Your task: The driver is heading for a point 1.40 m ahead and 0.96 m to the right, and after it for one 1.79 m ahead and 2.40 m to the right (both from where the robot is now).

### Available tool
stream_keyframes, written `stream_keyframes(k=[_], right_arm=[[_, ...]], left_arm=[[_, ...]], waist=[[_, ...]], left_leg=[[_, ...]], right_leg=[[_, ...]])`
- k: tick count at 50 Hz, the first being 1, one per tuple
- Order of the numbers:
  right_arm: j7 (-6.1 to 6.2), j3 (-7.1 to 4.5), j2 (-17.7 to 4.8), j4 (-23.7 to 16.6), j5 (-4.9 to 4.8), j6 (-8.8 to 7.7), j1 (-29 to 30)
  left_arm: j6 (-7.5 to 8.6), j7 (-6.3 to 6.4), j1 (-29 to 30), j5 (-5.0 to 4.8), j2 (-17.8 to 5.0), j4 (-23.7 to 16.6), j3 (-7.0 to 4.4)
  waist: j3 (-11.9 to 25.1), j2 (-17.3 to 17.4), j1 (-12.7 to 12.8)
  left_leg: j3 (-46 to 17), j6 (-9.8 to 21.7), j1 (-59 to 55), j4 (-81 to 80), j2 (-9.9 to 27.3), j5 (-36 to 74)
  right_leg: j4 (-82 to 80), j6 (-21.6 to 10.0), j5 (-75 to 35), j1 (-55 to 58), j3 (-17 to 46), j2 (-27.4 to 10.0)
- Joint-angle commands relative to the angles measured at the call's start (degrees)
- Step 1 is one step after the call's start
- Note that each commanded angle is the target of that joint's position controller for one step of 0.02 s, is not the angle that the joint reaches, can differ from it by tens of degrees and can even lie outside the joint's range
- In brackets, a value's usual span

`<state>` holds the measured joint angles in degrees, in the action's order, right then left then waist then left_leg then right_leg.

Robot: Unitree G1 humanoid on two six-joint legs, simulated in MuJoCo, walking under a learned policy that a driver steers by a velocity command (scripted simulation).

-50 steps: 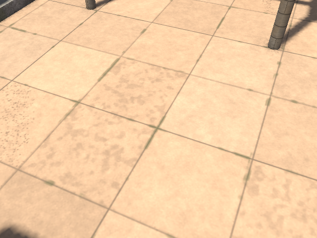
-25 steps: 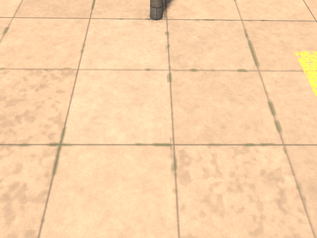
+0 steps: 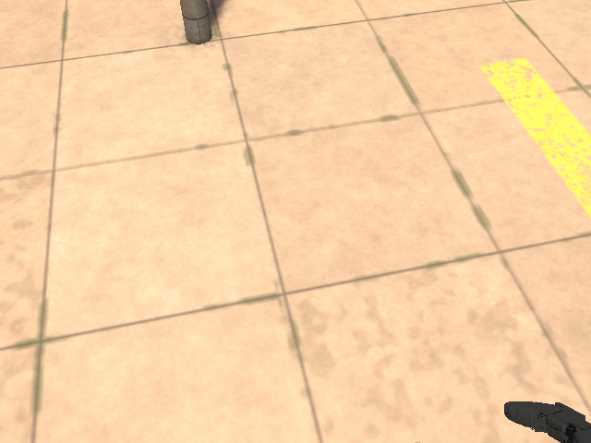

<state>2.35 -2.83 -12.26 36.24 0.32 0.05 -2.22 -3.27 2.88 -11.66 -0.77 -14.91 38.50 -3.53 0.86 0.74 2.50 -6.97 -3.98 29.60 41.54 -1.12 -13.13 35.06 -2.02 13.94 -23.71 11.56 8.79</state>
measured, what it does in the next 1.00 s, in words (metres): steps on the spot, turning right: left foot, then right foot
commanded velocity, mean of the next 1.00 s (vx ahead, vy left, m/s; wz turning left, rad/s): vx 0.01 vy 0.00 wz -0.58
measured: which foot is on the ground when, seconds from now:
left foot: up 0.00-0.00, down 0.02-0.50, up 0.52-0.94, down 0.96-1.00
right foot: down 0.00-0.02, up 0.04-0.46, down 0.48-0.98, up 1.00-1.00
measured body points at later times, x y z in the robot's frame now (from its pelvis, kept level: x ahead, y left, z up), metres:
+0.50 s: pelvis +0.02 +0.01 +0.00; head +0.04 -0.01 +0.45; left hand +0.26 +0.20 -0.08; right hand +0.06 -0.31 -0.10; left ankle +0.06 +0.14 -0.72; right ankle -0.03 -0.09 -0.73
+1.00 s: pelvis +0.04 +0.02 +0.00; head +0.07 +0.02 +0.45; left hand +0.32 +0.17 -0.10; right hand +0.06 -0.30 -0.07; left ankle +0.10 +0.11 -0.73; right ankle -0.03 -0.09 -0.72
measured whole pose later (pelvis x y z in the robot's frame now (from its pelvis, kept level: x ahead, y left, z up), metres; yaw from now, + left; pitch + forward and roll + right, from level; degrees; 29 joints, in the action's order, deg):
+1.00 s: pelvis +0.04 +0.02 +0.00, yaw -35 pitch +3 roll +0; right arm 0.4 -3.4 -14.4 34.9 0.9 -0.2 -6.0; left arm -2.7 2.1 -11.0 -0.8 -16.0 36.4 -3.7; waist -0.3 -1.5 1.1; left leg -2.0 1.0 18.9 33.2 -2.5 -17.7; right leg 37.8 -0.2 21.8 -20.6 14.1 6.7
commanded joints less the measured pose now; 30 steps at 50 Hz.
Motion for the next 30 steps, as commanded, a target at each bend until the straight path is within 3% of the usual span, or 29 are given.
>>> stream_keyframes(k=[1,2,3,4,5,6,7,10,14,18,20,23,24,25,26,27,28,29,30], right_arm=[[-1.0,-2.82,-6.7,-2.0,0.36,-1.48,-7.9],[-1.2,-4.01,-11.4,-1.5,1.73,-1.33,-12.9],[-1.8,-4.64,-13.6,-1.2,2.64,-1.1,-14.2],[-1.87,-4.19,-11.7,-2.6,2.08,-1.38,-11.2],[-1.71,-3.46,-9.0,-3.3,1.54,-1.21,-7.5],[-1.68,-2.87,-7.2,-4.1,0.89,-0.84,-4.0],[-1.56,-2.63,-6.9,-4.3,0.67,-0.59,-1.6],[-1.0,-2.47,-7.8,-3.6,1.16,-0.16,-1.7],[-0.1,-3.11,-10.4,-1.8,0.32,0.02,-5.6],[-0.56,-3.95,-13.2,-0.8,-0.32,-0.11,-6.8],[-0.65,-4.16,-14.1,-0.2,-0.73,0.06,-7.4],[-0.41,-4.15,-14.1,0.2,-1.62,0.44,-6.8],[-0.53,-3.78,-12.6,0.9,-1.36,0.56,-8.8],[-1.0,-2.82,-9.4,-0.7,0.09,0.53,-8.0],[-0.97,-1.54,-7.3,-5.3,1.24,0.39,-3.2],[-0.74,-2.54,-10.6,-5.2,0.64,0.19,0.1],[-0.67,-2.97,-11.4,-5.0,-0.23,0.48,-0.3],[-0.19,-3.13,-11.0,-3.8,-0.04,0.76,-2.0],[0.06,-3.31,-11.5,-3.3,0.51,0.97,-3.3]], left_arm=[[0.65,0.01,1.2,-0.44,-5.2,-4.9,-1.32],[0.96,-0.29,-2.9,0.59,-0.8,-5.0,-0.38],[2.27,-0.67,-2.4,-0.6,-4.0,-7.6,-1.22],[2.9,-0.82,-1.1,-0.23,-9.0,-7.2,-2.86],[2.24,-0.65,-0.5,-0.35,-10.3,-6.1,-3.52],[0.98,-0.32,-1.7,-0.23,-9.8,-4.9,-3.63],[-0.11,-0.36,-2.5,-0.03,-9.1,-4.2,-3.62],[-0.95,-1.18,-2.0,-0.75,-5.1,-4.7,-2.36],[-0.51,-1.81,2.7,-0.24,-3.4,-7.0,-1.11],[-0.1,-2.79,3.7,0.0,-4.1,-8.3,-1.18],[0.1,-3.18,3.5,-0.33,-3.9,-8.5,-1.28],[0.0,-3.63,-0.9,-0.45,-3.7,-6.8,-1.86],[-0.12,-3.29,-2.9,-0.35,-4.9,-6.0,-2.48],[0.06,-2.55,-5.1,-0.4,-10.1,-6.2,-4.03],[0.52,-2.61,-4.9,1.03,-16.0,-6.8,-5.12],[1.71,-2.86,-5.2,2.6,-13.0,-7.7,-4.28],[2.51,-2.77,-2.9,2.2,-11.6,-7.1,-3.5],[2.62,-2.35,0.4,0.61,-10.1,-7.1,-3.14],[2.4,-1.94,2.8,-0.64,-8.5,-7.2,-2.56]], waist=[[4.9,-8.8,-5.3],[10.3,5.6,-4.1],[12.5,18.0,-3.7],[9.7,13.2,-3.3],[6.9,9.8,-2.4],[5.2,7.0,-1.1],[3.5,6.3,-0.5],[3.2,6.9,-0.6],[4.8,9.1,-3.6],[4.2,9.6,-4.4],[4.2,9.7,-4.5],[5.8,9.3,-2.1],[6.3,6.7,-1.7],[6.6,-5.3,-1.9],[6.3,-20.2,-1.3],[8.7,-11.1,2.2],[6.5,-9.1,0.2],[5.3,-6.5,-1.7],[4.6,-6.3,-2.8]], left_leg=[[1.3,3.8,-19.4,-13.7,2.9,7.7],[-10.4,9.6,-33.0,-13.7,16.9,23.2],[-25.9,19.9,-33.1,-18.3,26.3,27.4],[-25.5,21.5,-29.4,-19.3,26.1,22.9],[-18.3,18.8,-25.4,-19.0,22.1,19.8],[-12.9,16.2,-21.9,-19.3,18.5,17.3],[-8.8,15.6,-18.1,-19.7,16.8,20.0],[-0.3,14.8,-14.8,-21.5,13.2,17.3],[0.8,15.7,-19.3,-22.8,16.1,10.4],[1.1,16.1,-18.3,-23.1,18.9,7.1],[1.2,15.8,-19.4,-21.7,20.0,9.3],[4.7,12.0,-18.5,-14.8,19.3,14.0],[7.6,8.6,-14.6,-9.7,17.7,12.2],[14.4,2.9,-1.7,5.9,12.3,1.9],[13.0,-0.7,14.8,19.1,3.8,-22.2],[4.7,-0.7,16.2,28.8,3.5,-23.5],[2.9,0.0,16.6,31.9,3.8,-19.1],[2.1,0.0,16.0,31.0,4.4,-13.7],[1.7,-0.3,15.2,29.3,4.6,-9.0]], right_leg=[[-4.7,-5.5,-2.7,-3.3,15.8,-9.3],[12.8,-0.8,17.4,-12.7,6.5,-1.4],[24.5,2.4,28.6,-21.9,2.1,2.0],[35.1,4.6,23.7,-24.4,2.0,-1.8],[38.4,5.5,18.6,-23.9,0.5,-3.3],[40.3,6.2,14.9,-22.0,-1.1,-4.3],[42.6,6.7,11.5,-20.2,-3.0,-4.5],[36.9,7.5,4.7,-15.2,-8.2,-5.5],[23.3,7.5,4.1,-12.4,-9.4,-8.9],[14.2,4.9,8.6,-6.4,-12.3,-9.6],[8.8,3.5,9.9,-3.8,-13.5,-9.1],[-6.3,0.2,1.5,6.2,-16.4,-6.6],[-10.3,-1.2,-4.1,12.8,-14.4,-6.5],[-12.3,-4.8,-21.4,23.1,-0.2,-16.3],[-12.9,-16.3,-36.0,25.4,19.2,-30.2],[-14.4,-19.8,-32.1,24.1,18.4,-30.9],[-14.0,-17.2,-30.5,22.1,13.3,-27.5],[-13.6,-14.1,-28.5,20.1,9.3,-23.7],[-13.6,-12.2,-28.4,19.0,7.6,-22.1]])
